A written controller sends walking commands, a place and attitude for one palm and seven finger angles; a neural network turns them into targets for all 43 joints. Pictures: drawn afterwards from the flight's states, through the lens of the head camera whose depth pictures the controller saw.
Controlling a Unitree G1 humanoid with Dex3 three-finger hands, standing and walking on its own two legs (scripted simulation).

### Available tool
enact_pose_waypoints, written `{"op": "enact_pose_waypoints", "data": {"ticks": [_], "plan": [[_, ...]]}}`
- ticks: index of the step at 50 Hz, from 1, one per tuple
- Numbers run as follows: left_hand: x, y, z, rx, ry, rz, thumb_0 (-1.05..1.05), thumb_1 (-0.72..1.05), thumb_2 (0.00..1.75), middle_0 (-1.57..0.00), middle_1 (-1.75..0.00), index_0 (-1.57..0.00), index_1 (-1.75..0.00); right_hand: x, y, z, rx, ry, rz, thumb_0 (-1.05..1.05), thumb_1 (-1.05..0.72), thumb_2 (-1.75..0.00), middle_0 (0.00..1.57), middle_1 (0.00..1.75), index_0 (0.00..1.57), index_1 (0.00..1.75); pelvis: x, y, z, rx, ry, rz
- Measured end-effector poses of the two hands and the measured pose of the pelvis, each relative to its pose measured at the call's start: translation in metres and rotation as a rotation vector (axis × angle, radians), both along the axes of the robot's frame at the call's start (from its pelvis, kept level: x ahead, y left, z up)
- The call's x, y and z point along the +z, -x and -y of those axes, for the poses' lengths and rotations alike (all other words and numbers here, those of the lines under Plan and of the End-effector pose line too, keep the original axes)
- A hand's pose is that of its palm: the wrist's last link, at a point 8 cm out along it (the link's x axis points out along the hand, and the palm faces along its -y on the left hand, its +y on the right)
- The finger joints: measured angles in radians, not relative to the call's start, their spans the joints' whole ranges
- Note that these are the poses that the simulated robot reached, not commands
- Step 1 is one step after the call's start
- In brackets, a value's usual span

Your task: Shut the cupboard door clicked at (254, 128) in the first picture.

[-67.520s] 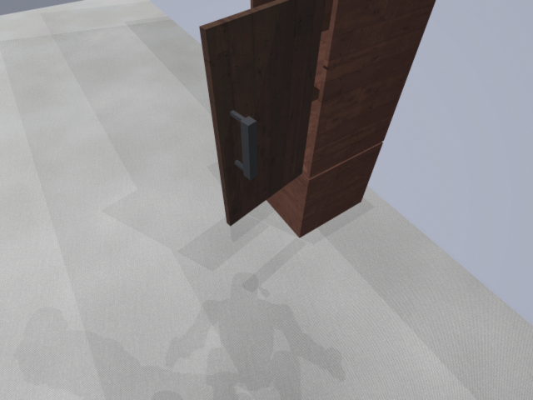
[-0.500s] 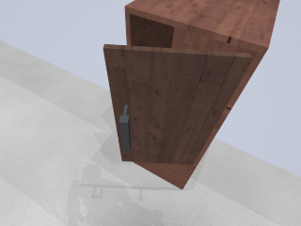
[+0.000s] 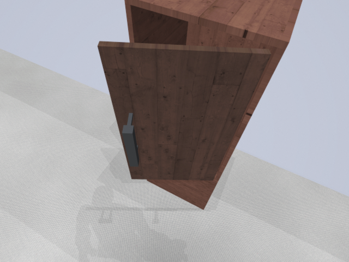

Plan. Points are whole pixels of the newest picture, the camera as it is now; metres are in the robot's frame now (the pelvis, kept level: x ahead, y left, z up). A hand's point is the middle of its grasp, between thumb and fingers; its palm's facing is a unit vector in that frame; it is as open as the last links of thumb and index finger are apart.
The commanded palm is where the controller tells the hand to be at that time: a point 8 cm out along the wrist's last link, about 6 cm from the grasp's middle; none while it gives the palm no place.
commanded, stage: shuffle to correct the standing spot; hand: left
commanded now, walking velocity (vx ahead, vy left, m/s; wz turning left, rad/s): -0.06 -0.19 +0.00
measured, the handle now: (132, 141) +0.42 +0.15 -0.03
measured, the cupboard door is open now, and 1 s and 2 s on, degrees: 27 27 27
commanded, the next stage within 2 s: come to a stop and stand still in 0.10 s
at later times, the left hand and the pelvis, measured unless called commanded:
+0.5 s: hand out of the picture -0.04 +0.06 -0.18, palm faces +0.10 -0.98 -0.16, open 7.3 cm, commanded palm none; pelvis -0.03 -0.10 +0.00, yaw +2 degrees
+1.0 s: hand out of the picture -0.05 +0.09 -0.18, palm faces +0.08 -0.98 -0.19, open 7.3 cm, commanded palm none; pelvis -0.06 -0.08 +0.00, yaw +2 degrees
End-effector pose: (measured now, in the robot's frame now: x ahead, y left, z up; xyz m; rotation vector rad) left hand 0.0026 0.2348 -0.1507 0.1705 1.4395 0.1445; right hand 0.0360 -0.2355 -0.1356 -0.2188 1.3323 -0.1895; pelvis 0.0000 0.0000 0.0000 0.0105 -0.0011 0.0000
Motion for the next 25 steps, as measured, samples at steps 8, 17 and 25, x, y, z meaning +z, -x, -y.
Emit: {"op": "enact_pose_waypoints", "data": {"ticks": [8, 17, 25], "plan": [[0.0, 0.009, 0.042, -0.007, 0.033, 0.017, 0.0, 0.91, 0.9, -0.2, -0.3, -0.2, -0.3, 0.002, 0.027, 0.033, -0.033, -0.013, -0.01, 0.0, -0.91, -0.89, 0.2, 0.3, 0.2, 0.3, 0.001, 0.02, 0.035, -0.011, 0.034, -0.006], [-0.001, 0.034, 0.104, 0.033, 0.028, 0.064, 0.0, 0.91, 0.9, -0.2, -0.3, -0.2, -0.3, -0.008, 0.052, 0.093, -0.028, -0.034, -0.051, 0.0, -0.91, -0.89, 0.2, 0.3, 0.2, 0.3, -0.005, 0.031, 0.091, 0.029, 0.014, -0.011], [0.002, 0.055, 0.129, 0.093, 0.044, 0.067, 0.01, 0.91, 0.9, -0.2, -0.3, -0.2, -0.3, -0.004, 0.035, 0.104, 0.025, -0.043, -0.032, 0.0, -0.91, -0.89, 0.2, 0.3, 0.2, 0.3, -0.001, 0.029, 0.101, 0.039, -0.007, -0.009]]}}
